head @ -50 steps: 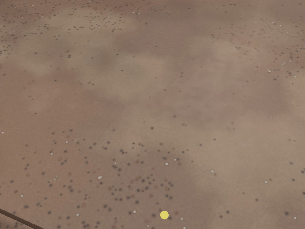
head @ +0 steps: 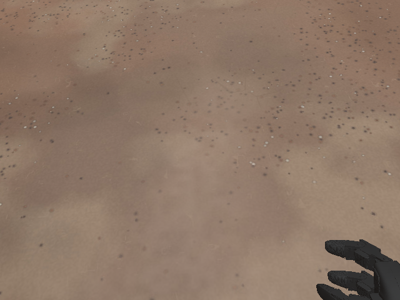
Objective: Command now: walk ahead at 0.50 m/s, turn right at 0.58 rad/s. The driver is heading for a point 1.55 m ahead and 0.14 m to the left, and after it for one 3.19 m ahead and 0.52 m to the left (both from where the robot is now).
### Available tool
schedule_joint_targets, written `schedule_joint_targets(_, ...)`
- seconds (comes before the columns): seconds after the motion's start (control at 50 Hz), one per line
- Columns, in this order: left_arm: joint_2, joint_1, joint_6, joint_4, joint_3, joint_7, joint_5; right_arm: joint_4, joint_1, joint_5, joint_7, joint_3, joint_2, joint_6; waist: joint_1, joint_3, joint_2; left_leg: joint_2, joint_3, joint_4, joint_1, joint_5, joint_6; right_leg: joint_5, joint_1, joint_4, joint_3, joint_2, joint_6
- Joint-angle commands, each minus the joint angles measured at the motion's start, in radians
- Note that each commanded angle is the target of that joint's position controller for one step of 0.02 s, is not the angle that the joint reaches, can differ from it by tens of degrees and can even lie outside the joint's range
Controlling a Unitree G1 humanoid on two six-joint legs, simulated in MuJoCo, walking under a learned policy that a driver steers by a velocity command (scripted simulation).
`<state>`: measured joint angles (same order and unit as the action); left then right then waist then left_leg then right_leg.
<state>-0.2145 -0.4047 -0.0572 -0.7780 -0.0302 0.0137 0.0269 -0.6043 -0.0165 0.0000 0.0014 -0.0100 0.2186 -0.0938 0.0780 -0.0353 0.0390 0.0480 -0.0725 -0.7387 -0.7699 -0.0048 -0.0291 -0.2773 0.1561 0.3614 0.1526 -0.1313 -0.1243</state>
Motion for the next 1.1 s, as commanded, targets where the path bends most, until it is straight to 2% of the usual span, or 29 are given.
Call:
schedule_joint_targets(0.02, -0.166, -0.063, 0.005, 0.044, -0.048, 0.017, 0.007, 0.101, -0.189, -0.013, -0.023, -0.028, 0.089, -0.035, 0.033, -0.008, -0.145, -0.06, 0.028, 0.195, -0.002, -0.029, -0.006, 0.314, -0.17, -0.038, 0.246, 0.249, -0.078)
schedule_joint_targets(0.06, -0.163, -0.058, 0.018, 0.042, -0.052, 0.017, 0.007, 0.095, -0.181, -0.007, -0.037, -0.036, 0.096, -0.047, 0.026, 0.003, -0.149, -0.077, 0.016, 0.265, 0.086, -0.02, 0.019, 0.328, -0.18, 0.002, 0.275, 0.255, -0.077)
schedule_joint_targets(0.1, -0.179, -0.014, 0.024, 0.055, -0.063, 0.018, 0.003, 0.077, -0.111, -0.009, -0.035, -0.054, 0.12, -0.056, -0.02, -0.002, -0.176, -0.099, 0.026, 0.307, 0.255, 0.042, 0.05, 0.467, -0.141, 0.063, 0.287, 0.246, -0.063)
schedule_joint_targets(0.12, -0.178, 0.02, 0.022, 0.071, -0.065, 0.014, 0.003, 0.053, -0.011, -0.006, -0.027, -0.072, 0.148, -0.061, -0.073, -0.05, -0.181, -0.103, 0.042, 0.34, 0.413, 0.027, 0.077, 0.592, -0.113, 0.147, 0.268, 0.215, -0.042)
schedule_joint_targets(0.14, -0.162, 0.066, 0.015, 0.098, -0.057, 0.005, -0.008, 0.025, 0.147, 0.003, -0.017, -0.089, 0.19, -0.064, -0.15, -0.167, -0.165, -0.016, -0.007, 0.302, 0.665, -0.003, 0.133, 0.615, -0.026, 0.311, 0.223, 0.183, -0.013)
schedule_joint_targets(0.16, -0.103, 0.061, 0.004, 0.125, -0.037, -0.001, -0.038, 0.011, 0.331, 0.014, -0.004, -0.103, 0.255, -0.056, -0.204, -0.327, -0.044, 0.17, -0.2, 0.246, 0.968, -0.008, 0.2, 0.312, 0.143, 0.583, 0.138, 0.11, 0.021)
schedule_joint_targets(0.18, -0.056, -0.142, -0.004, 0.112, -0.019, -0.005, -0.003, -0.036, 0.373, 0.021, -0.012, -0.108, 0.269, -0.048, -0.108, -0.432, 0.332, 0.375, -0.681, 0.345, 1.249, 0.173, 0.376, -0.304, 0.487, 0.87, 0.078, -0.001, 0.084)
schedule_joint_targets(0.2, -0.147, -0.132, -0.003, 0.076, -0.032, -0.001, 0.01, -0.015, 0.352, 0.002, -0.009, -0.09, 0.163, -0.039, -0.137, -0.332, 0.192, 0.355, -0.721, 0.407, 1.162, 0.417, 0.342, -0.248, 0.585, 1.001, 0.09, 0.084, 0.092)
schedule_joint_targets(0.22, -0.19, 0.001, -0.002, 0.099, -0.044, -0.005, 0.005, -0.013, 0.299, -0.006, -0.004, -0.077, 0.113, -0.031, -0.158, -0.168, 0.065, 0.302, -0.552, 0.435, 0.991, 0.422, 0.295, -0.147, 0.6, 1.016, 0.055, 0.11, 0.101)
schedule_joint_targets(0.24, -0.176, 0.084, -0.006, 0.122, -0.043, -0.004, -0.007, -0.017, 0.258, 0.0, -0.006, -0.071, 0.119, -0.024, -0.133, -0.066, -0.031, 0.258, -0.44, 0.465, 0.829, 0.311, 0.271, -0.084, 0.574, 0.995, 0.021, 0.137, 0.104)
schedule_joint_targets(0.26, -0.158, 0.133, -0.014, 0.143, -0.043, -0.006, -0.019, -0.028, 0.244, 0.007, -0.01, -0.07, 0.12, -0.024, -0.113, -0.004, -0.045, 0.219, -0.369, 0.492, 0.727, 0.21, 0.268, -0.045, 0.564, 0.952, 0.012, 0.159, 0.103)
schedule_joint_targets(0.28, -0.138, 0.129, -0.017, 0.146, -0.042, -0.009, -0.014, -0.04, 0.242, 0.017, -0.012, -0.065, 0.111, -0.027, -0.084, 0.013, -0.02, 0.185, -0.3, 0.515, 0.677, 0.145, 0.263, -0.033, 0.539, 0.923, -0.003, 0.185, 0.1)
schedule_joint_targets(0.34, -0.102, 0.115, -0.012, 0.141, -0.033, -0.011, -0.016, -0.082, 0.263, -0.002, -0.022, -0.063, 0.105, -0.036, -0.057, 0.011, 0.035, 0.148, -0.202, 0.549, 0.628, 0.012, 0.275, -0.023, 0.537, 0.828, -0.054, 0.222, 0.11)
schedule_joint_targets(0.4, -0.089, 0.218, -0.016, 0.17, -0.022, -0.012, -0.025, -0.106, 0.287, -0.004, -0.018, -0.075, 0.159, -0.031, -0.078, 0.03, 0.023, 0.146, -0.136, 0.577, 0.605, -0.065, 0.278, 0.092, 0.571, 0.66, -0.085, 0.253, 0.131)
schedule_joint_targets(0.46, -0.068, 0.347, -0.029, 0.194, -0.01, -0.017, -0.026, -0.131, 0.338, -0.017, -0.014, -0.075, 0.176, -0.016, -0.123, 0.043, 0.02, 0.105, -0.072, 0.573, 0.575, -0.088, 0.247, 0.245, 0.485, 0.424, -0.117, 0.229, 0.133)
schedule_joint_targets(0.56, -0.099, 0.484, -0.051, 0.235, -0.02, -0.041, -0.008, -0.162, 0.436, -0.03, -0.009, -0.078, 0.206, 0.011, -0.167, 0.054, 0.04, 0.145, -0.134, 0.499, 0.656, -0.026, 0.234, 0.273, 0.396, 0.203, -0.123, 0.162, 0.136)
schedule_joint_targets(0.6, -0.128, 0.458, -0.061, 0.237, -0.035, -0.047, -0.007, -0.165, 0.435, -0.03, 0.0, -0.083, 0.219, 0.024, -0.135, 0.04, 0.061, 0.164, -0.178, 0.444, 0.684, -0.019, 0.211, 0.216, 0.315, 0.132, -0.116, 0.147, 0.119)
schedule_joint_targets(0.64, -0.184, 0.28, -0.068, 0.194, -0.066, -0.035, -0.019, -0.157, 0.419, -0.026, 0.006, -0.078, 0.202, 0.028, -0.039, -0.063, 0.054, 0.095, -0.132, 0.257, 0.63, -0.144, 0.161, 0.219, 0.024, 0.075, -0.121, 0.153, 0.067)
schedule_joint_targets(0.66, -0.255, 0.094, -0.067, 0.176, -0.087, -0.021, -0.042, -0.12, 0.386, -0.006, 0.005, -0.058, 0.146, 0.02, 0.047, -0.212, -0.027, 0.031, -0.081, -0.025, 0.448, 0.026, 0.118, 0.283, -0.268, 0.129, 0.042, 0.336, -0.006)
schedule_joint_targets(0.68, -0.317, 0.014, -0.051, 0.149, -0.101, -0.02, -0.047, -0.103, 0.522, -0.014, 0.004, -0.027, 0.051, 0.004, 0.009, -0.357, -0.3, -0.075, 0.02, -0.357, 0.075, 0.548, 0.055, 0.217, -0.601, 0.103, 0.41, 0.582, -0.16)
schedule_joint_targets(0.7, -0.239, -0.031, -0.042, 0.138, -0.089, -0.021, -0.037, -0.114, 0.497, -0.036, 0.005, -0.047, 0.132, 0.0, 0.047, -0.358, -0.269, -0.044, -0.053, -0.514, -0.043, 0.592, 0.045, 0.012, -0.57, 0.018, 0.543, 0.573, -0.176)
schedule_joint_targets(0.72, -0.191, 0.015, -0.041, 0.134, -0.073, -0.017, -0.029, -0.096, 0.404, -0.044, 0.007, -0.065, 0.18, 0.006, 0.046, -0.206, -0.196, -0.008, -0.046, -0.57, -0.1, 0.503, 0.04, -0.021, -0.448, -0.011, 0.404, 0.533, -0.135)
schedule_joint_targets(0.74, -0.159, 0.087, -0.04, 0.135, -0.06, -0.018, -0.03, -0.083, 0.351, -0.034, 0.009, -0.066, 0.174, 0.013, 0.015, -0.122, -0.143, 0.026, -0.024, -0.555, -0.072, 0.42, 0.038, 0.023, -0.305, -0.043, 0.289, 0.488, -0.108)
schedule_joint_targets(0.76, -0.128, 0.147, -0.041, 0.133, -0.05, -0.023, -0.033, -0.074, 0.327, -0.022, 0.007, -0.07, 0.164, 0.023, -0.021, -0.051, -0.137, 0.048, -0.022, -0.52, -0.033, 0.369, 0.034, 0.071, -0.178, -0.086, 0.205, 0.45, -0.095)
schedule_joint_targets(0.8, -0.108, 0.21, -0.05, 0.121, -0.05, -0.027, -0.038, -0.071, 0.35, -0.027, 0.001, -0.072, 0.127, 0.049, -0.081, 0.013, -0.174, 0.079, -0.027, -0.474, 0.064, 0.321, 0.029, 0.128, -0.015, -0.164, 0.08, 0.409, -0.077)
schedule_joint_targets(0.88, -0.152, 0.206, -0.066, 0.077, -0.07, -0.017, -0.042, -0.046, 0.292, -0.016, -0.002, -0.067, 0.101, 0.071, -0.096, 0.048, -0.115, 0.088, -0.033, -0.369, 0.042, 0.191, 0.008, 0.284, 0.022, -0.212, -0.078, 0.414, -0.083)
schedule_joint_targets(0.98, -0.211, 0.167, -0.054, 0.04, -0.087, -0.002, -0.031, -0.004, 0.13, -0.018, -0.034, -0.054, 0.086, 0.062, -0.043, 0.079, -0.088, 0.072, 0.03, -0.082, 0.094, -0.005, 0.032, 0.299, -0.02, -0.206, -0.231, 0.395, -0.04)
schedule_joint_targets(1.06, -0.257, 0.121, -0.035, 0.012, -0.104, -0.003, -0.008, 0.05, 0.032, -0.022, -0.053, -0.058, 0.108, 0.066, -0.015, 0.109, -0.094, 0.056, 0.08, 0.037, 0.096, 0.089, 0.076, 0.3, -0.136, -0.166, -0.271, 0.435, -0.012)
schedule_joint_targets(1.1, -0.282, 0.12, -0.022, 0.004, -0.111, -0.002, 0.002, 0.064, 0.045, -0.016, -0.057, -0.07, 0.131, 0.069, -0.038, 0.087, -0.114, 0.01, 0.134, 0.068, 0.165, 0.196, 0.112, 0.529, -0.183, -0.069, -0.304, 0.441, 0.006)
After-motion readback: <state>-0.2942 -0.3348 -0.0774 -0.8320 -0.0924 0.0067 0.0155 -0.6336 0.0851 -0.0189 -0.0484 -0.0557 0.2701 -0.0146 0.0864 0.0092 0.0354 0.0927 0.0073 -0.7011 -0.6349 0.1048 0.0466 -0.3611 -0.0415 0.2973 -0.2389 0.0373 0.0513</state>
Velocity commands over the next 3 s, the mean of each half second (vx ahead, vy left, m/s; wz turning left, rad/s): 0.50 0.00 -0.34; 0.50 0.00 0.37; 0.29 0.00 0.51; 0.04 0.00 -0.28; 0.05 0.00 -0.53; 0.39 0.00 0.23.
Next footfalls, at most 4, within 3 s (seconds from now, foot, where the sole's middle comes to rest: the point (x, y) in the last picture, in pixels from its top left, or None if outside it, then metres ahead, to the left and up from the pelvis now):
0.14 left None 0.28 0.12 -0.78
0.66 right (289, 294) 0.50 -0.16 -0.78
1.16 left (202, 223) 0.74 0.14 -0.78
1.62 right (249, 186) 0.91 -0.04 -0.78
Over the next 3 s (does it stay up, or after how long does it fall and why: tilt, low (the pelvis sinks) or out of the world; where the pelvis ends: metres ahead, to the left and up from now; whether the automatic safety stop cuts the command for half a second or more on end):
stays up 0.98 0.03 -0.03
